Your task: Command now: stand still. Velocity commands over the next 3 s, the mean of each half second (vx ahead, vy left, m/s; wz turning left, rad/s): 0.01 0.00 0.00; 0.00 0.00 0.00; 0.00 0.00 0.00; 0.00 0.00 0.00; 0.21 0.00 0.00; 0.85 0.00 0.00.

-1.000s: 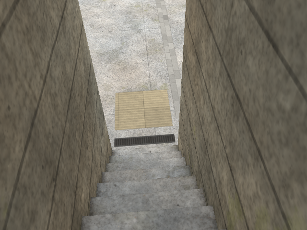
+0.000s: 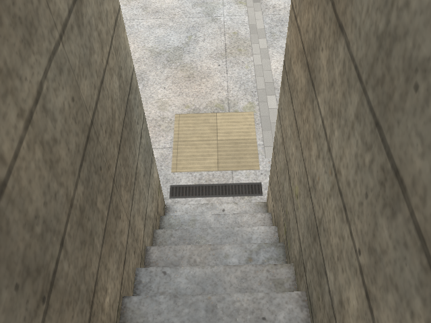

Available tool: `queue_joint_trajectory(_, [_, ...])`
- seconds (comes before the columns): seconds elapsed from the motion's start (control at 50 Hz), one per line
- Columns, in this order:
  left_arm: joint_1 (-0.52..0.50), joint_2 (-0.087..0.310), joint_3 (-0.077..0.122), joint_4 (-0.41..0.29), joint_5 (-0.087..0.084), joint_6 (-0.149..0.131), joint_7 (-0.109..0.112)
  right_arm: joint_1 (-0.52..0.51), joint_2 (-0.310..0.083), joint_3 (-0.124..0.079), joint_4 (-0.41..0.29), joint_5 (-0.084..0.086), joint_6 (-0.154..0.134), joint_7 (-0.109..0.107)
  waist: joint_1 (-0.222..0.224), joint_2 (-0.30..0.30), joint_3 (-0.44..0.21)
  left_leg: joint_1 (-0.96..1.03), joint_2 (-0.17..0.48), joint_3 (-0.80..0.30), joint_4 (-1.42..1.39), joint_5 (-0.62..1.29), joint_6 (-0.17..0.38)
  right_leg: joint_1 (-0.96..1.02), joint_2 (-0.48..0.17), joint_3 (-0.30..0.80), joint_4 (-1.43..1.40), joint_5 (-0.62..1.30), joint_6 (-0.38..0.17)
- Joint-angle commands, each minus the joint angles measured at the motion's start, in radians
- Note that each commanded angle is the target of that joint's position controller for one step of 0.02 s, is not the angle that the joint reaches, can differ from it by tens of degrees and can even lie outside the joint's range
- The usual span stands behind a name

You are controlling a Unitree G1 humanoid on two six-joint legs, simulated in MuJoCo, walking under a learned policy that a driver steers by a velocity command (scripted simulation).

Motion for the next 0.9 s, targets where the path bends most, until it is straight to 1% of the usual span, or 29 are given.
queue_joint_trajectory(0.02, [0.044,0.086,0.028,-0.014,0.004,0.018,-0.004,0.042,-0.045,-0.016,-0.003,-0.011,0.013,-0.006,0.001,-0.028,-0.098,0.038,0.004,-0.018,-0.084,0.338,-0.036,0.205,-0.126,0.136,-0.154,0.519,-0.020])
queue_joint_trajectory(0.04, [0.035,0.102,0.032,-0.020,0.002,0.016,0.004,0.025,-0.046,-0.014,-0.014,-0.006,0.012,-0.004,0.001,-0.028,-0.094,0.022,0.007,-0.018,-0.091,0.365,-0.032,0.220,-0.113,0.110,-0.149,0.533,-0.011])
queue_joint_trajectory(0.08, [0.024,0.109,0.037,-0.019,0.012,0.016,0.004,0.040,-0.070,-0.021,-0.010,-0.014,0.014,-0.002,-0.006,-0.028,-0.099,0.010,-0.002,-0.019,-0.115,0.324,-0.024,0.256,-0.109,0.096,-0.169,0.472,-0.006])
queue_joint_trajectory(0.1, [0.019,0.120,0.042,-0.025,0.009,0.008,0.011,0.051,-0.075,-0.024,-0.001,-0.012,0.013,-0.009,-0.002,0.003,-0.082,-0.001,-0.003,-0.017,-0.126,0.290,-0.024,0.254,-0.105,0.081,-0.178,0.424,-0.004])
queue_joint_trajectory(0.12, [-0.003,0.121,0.045,-0.026,0.007,0.008,0.014,0.069,-0.061,-0.019,0.002,-0.018,0.010,-0.011,-0.012,-0.019,-0.082,0.003,-0.002,-0.020,-0.136,0.277,-0.022,0.238,-0.107,0.093,-0.190,0.336,-0.010])
queue_joint_trajectory(0.14, [-0.005,0.117,0.048,-0.022,-0.002,0.000,0.016,0.092,-0.064,-0.019,0.018,-0.025,0.006,-0.005,-0.002,-0.045,-0.066,0.002,-0.002,-0.018,-0.134,0.219,-0.010,0.210,-0.094,0.105,-0.216,0.174,-0.001])
queue_joint_trajectory(0.16, [-0.010,0.108,0.045,-0.018,-0.001,-0.008,0.017,0.106,-0.077,-0.027,0.033,-0.027,0.007,0.003,-0.004,-0.021,-0.035,-0.006,-0.005,-0.014,-0.140,0.173,0.000,0.184,-0.086,0.105,-0.258,0.012,0.009])
queue_joint_trajectory(0.18, [-0.034,0.117,0.049,-0.023,0.011,-0.011,0.020,0.102,-0.078,-0.028,0.039,-0.031,0.007,0.011,-0.001,-0.025,-0.013,-0.010,-0.001,-0.014,-0.141,0.150,0.007,0.162,-0.076,0.107,-0.276,-0.097,0.008])
queue_joint_trajectory(0.2, [-0.045,0.117,0.048,-0.011,0.012,-0.013,0.028,0.108,-0.082,-0.036,0.038,-0.028,0.011,0.022,-0.005,-0.015,0.000,-0.004,-0.008,-0.011,-0.146,0.138,0.014,0.146,-0.068,0.101,-0.278,-0.144,0.015])
queue_joint_trajectory(0.26, [-0.068,0.113,0.048,-0.005,0.013,-0.022,0.040,0.101,-0.052,-0.036,0.040,-0.027,0.016,0.033,-0.010,-0.010,0.009,-0.012,-0.013,-0.003,-0.143,0.149,0.026,0.144,-0.053,0.083,-0.281,-0.112,0.014])
queue_joint_trajectory(0.3, [-0.065,0.109,0.048,0.005,0.015,-0.023,0.043,0.113,-0.051,-0.039,0.049,-0.026,0.014,0.034,-0.010,-0.007,0.005,-0.021,-0.016,0.000,-0.141,0.158,0.034,0.163,-0.049,0.077,-0.273,-0.061,0.010])
queue_joint_trajectory(0.32, [-0.067,0.110,0.051,-0.002,0.017,-0.024,0.043,0.088,-0.069,-0.043,0.039,-0.037,0.010,0.036,0.005,-0.010,0.012,-0.048,-0.019,0.000,-0.144,0.174,0.044,0.185,-0.036,0.063,-0.268,-0.030,0.011])
queue_joint_trajectory(0.34, [-0.063,0.110,0.052,0.005,0.017,-0.025,0.044,0.092,-0.070,-0.047,0.043,-0.037,0.008,0.037,0.002,-0.007,0.002,-0.049,-0.019,0.002,-0.145,0.178,0.048,0.199,-0.035,0.060,-0.264,-0.006,0.011])
queue_joint_trajectory(0.38, [-0.048,0.106,0.055,0.017,0.018,-0.022,0.049,0.109,-0.051,-0.045,0.052,-0.034,0.008,0.037,0.002,-0.003,0.004,-0.043,-0.020,0.003,-0.142,0.187,0.051,0.201,-0.033,0.055,-0.261,0.031,0.010])
queue_joint_trajectory(0.4, [-0.039,0.096,0.051,0.018,0.023,-0.019,0.052,0.119,-0.054,-0.044,0.047,-0.039,0.008,0.034,-0.002,0.002,0.010,-0.043,-0.023,0.007,-0.132,0.227,0.056,0.197,-0.016,0.038,-0.242,0.094,0.018])
queue_joint_trajectory(0.42, [-0.028,0.090,0.050,0.025,0.023,-0.016,0.053,0.134,-0.054,-0.046,0.053,-0.038,0.009,0.034,-0.004,0.008,-0.002,-0.039,-0.026,0.010,-0.130,0.239,0.059,0.207,-0.012,0.029,-0.234,0.129,0.020])
queue_joint_trajectory(0.46, [-0.015,0.083,0.048,0.032,0.017,-0.010,0.056,0.159,-0.050,-0.047,0.062,-0.037,0.013,0.037,-0.008,0.013,-0.006,-0.037,-0.027,0.015,-0.129,0.239,0.058,0.209,-0.008,0.023,-0.226,0.141,0.022])
queue_joint_trajectory(0.5, [0.002,0.085,0.047,0.040,0.019,-0.008,0.060,0.171,-0.052,-0.049,0.067,-0.036,0.017,0.038,-0.010,0.013,0.001,-0.034,-0.033,0.018,-0.126,0.229,0.058,0.202,-0.007,0.020,-0.230,0.141,0.026])
queue_joint_trajectory(0.52, [0.005,0.076,0.042,0.040,0.016,-0.007,0.061,0.161,-0.064,-0.055,0.066,-0.041,0.018,0.039,-0.013,0.030,-0.005,-0.029,-0.034,0.023,-0.127,0.229,0.059,0.198,-0.007,0.018,-0.226,0.132,0.027])
queue_joint_trajectory(0.58, [0.002,0.069,0.038,0.036,0.014,-0.006,0.061,0.160,-0.046,-0.054,0.071,-0.044,0.021,0.039,-0.019,0.008,-0.001,-0.027,-0.036,0.022,-0.132,0.237,0.067,0.194,0.001,0.006,-0.217,0.136,0.034])
queue_joint_trajectory(0.6, [0.009,0.067,0.037,0.036,0.014,-0.006,0.060,0.160,-0.051,-0.056,0.073,-0.042,0.021,0.039,-0.017,0.013,-0.001,-0.026,-0.038,0.022,-0.134,0.242,0.069,0.193,0.001,0.004,-0.215,0.143,0.036])
queue_joint_trajectory(0.64, [0.006,0.061,0.031,0.045,0.008,-0.009,0.062,0.144,-0.071,-0.063,0.069,-0.043,0.026,0.045,-0.024,0.003,0.004,-0.020,-0.035,0.020,-0.148,0.255,0.077,0.190,0.003,-0.001,-0.211,0.149,0.047])
queue_joint_trajectory(0.66, [0.012,0.065,0.030,0.049,0.010,-0.008,0.063,0.146,-0.071,-0.064,0.072,-0.044,0.026,0.046,-0.025,0.005,0.003,-0.015,-0.037,0.020,-0.153,0.261,0.079,0.190,0.004,-0.004,-0.212,0.148,0.049])
queue_joint_trajectory(0.68, [0.019,0.079,0.034,0.050,0.006,-0.011,0.068,0.151,-0.072,-0.064,0.075,-0.039,0.025,0.053,-0.023,0.009,-0.013,-0.003,-0.035,0.009,-0.171,0.276,0.086,0.201,0.009,-0.012,-0.214,0.130,0.056])
queue_joint_trajectory(0.72, [0.020,0.077,0.033,0.052,0.008,-0.009,0.072,0.141,-0.078,-0.067,0.076,-0.039,0.026,0.056,-0.023,0.011,0.001,0.009,-0.037,0.008,-0.178,0.289,0.089,0.190,0.008,-0.015,-0.218,0.134,0.059])
queue_joint_trajectory(0.74, [0.005,0.084,0.037,0.048,0.006,-0.009,0.076,0.121,-0.080,-0.064,0.060,-0.049,0.024,0.059,-0.017,0.006,-0.015,0.010,-0.032,-0.005,-0.180,0.335,0.091,0.207,0.007,-0.014,-0.206,0.163,0.063])
queue_joint_trajectory(0.8, [0.017,0.077,0.036,0.057,0.006,-0.004,0.080,0.128,-0.083,-0.066,0.061,-0.043,0.024,0.059,-0.017,0.007,-0.007,0.022,-0.034,-0.006,-0.188,0.366,0.090,0.206,0.004,-0.014,-0.208,0.190,0.066])
queue_joint_trajectory(0.82, [0.011,0.068,0.032,0.069,0.001,-0.001,0.080,0.138,-0.084,-0.068,0.049,-0.036,0.033,0.057,-0.025,-0.011,-0.002,0.019,-0.040,-0.004,-0.201,0.338,0.092,0.220,0.001,-0.007,-0.225,0.184,0.065])
queue_joint_trajectory(0.9, [0.016,0.069,0.029,0.085,0.005,0.006,0.083,0.155,-0.087,-0.074,0.037,-0.038,0.045,0.059,-0.026,0.000,0.010,0.031,-0.050,-0.003,-0.227,0.328,0.094,0.236,0.001,-0.010,-0.244,0.184,0.065])
Next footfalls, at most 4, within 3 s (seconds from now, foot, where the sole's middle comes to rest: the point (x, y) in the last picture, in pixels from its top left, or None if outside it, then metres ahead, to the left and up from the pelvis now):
2.56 right None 0.07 -0.09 -0.77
2.86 left None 0.22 0.06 -0.97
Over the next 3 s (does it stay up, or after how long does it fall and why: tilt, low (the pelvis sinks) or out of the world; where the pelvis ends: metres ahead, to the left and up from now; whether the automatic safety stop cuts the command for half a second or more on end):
stays up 0.27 0.02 -0.28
